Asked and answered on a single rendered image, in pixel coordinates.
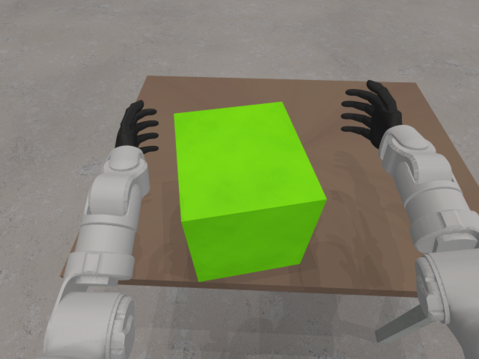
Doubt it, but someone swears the left robot upper arm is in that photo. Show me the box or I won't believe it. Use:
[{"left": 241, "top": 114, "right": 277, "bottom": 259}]
[{"left": 31, "top": 292, "right": 135, "bottom": 359}]

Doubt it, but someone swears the carton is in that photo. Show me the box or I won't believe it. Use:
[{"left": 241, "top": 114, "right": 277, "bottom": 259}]
[{"left": 174, "top": 102, "right": 327, "bottom": 282}]

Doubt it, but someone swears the right robot hand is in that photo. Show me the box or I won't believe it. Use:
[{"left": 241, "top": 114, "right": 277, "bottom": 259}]
[{"left": 341, "top": 80, "right": 402, "bottom": 149}]

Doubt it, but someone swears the table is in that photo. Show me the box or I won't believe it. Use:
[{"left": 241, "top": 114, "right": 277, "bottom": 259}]
[{"left": 60, "top": 76, "right": 479, "bottom": 343}]

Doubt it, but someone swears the right robot upper arm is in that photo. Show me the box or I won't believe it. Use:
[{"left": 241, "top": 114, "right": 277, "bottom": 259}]
[{"left": 415, "top": 248, "right": 479, "bottom": 359}]

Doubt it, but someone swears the left robot hand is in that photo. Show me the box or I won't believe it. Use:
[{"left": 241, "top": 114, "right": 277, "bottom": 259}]
[{"left": 115, "top": 100, "right": 159, "bottom": 154}]

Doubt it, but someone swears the robot left forearm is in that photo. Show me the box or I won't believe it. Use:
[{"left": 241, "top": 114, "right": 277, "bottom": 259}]
[{"left": 43, "top": 146, "right": 150, "bottom": 354}]

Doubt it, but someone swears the robot right forearm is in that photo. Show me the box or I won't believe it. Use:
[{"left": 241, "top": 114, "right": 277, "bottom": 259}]
[{"left": 378, "top": 125, "right": 479, "bottom": 254}]

